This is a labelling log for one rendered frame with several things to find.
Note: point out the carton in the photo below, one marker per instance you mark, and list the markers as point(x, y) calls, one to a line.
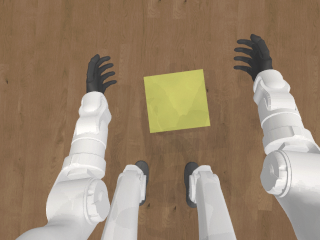
point(176, 101)

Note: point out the robot left upper arm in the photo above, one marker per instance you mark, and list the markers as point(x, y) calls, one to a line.
point(74, 208)

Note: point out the left robot forearm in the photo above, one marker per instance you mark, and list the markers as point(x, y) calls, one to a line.
point(89, 142)

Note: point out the right robot forearm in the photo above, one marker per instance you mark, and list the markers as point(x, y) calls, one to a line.
point(279, 116)

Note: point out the right robot foot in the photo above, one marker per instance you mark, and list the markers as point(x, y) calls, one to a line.
point(189, 168)

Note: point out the robot right upper arm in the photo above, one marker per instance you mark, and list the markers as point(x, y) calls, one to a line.
point(293, 177)

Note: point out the robot right shin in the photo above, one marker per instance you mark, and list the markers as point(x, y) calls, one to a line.
point(204, 168)

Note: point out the robot right hand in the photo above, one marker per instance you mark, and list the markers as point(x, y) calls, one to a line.
point(260, 56)

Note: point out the robot left hand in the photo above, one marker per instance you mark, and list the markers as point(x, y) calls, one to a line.
point(94, 80)

